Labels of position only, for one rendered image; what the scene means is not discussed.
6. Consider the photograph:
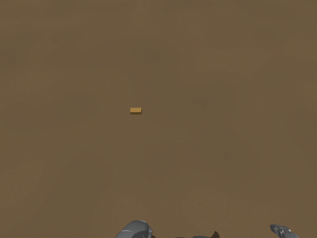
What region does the small box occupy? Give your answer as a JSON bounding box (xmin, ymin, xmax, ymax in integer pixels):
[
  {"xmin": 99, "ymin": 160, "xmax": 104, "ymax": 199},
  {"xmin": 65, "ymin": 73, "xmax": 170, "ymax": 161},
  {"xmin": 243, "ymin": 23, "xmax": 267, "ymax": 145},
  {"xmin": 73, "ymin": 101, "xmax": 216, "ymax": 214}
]
[{"xmin": 130, "ymin": 108, "xmax": 142, "ymax": 115}]

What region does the right robot hand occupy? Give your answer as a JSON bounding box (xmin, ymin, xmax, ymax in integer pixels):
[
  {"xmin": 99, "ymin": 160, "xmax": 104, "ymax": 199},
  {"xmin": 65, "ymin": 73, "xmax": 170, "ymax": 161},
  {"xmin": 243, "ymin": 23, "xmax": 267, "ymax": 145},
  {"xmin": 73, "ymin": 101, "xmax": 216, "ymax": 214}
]
[{"xmin": 270, "ymin": 224, "xmax": 299, "ymax": 238}]

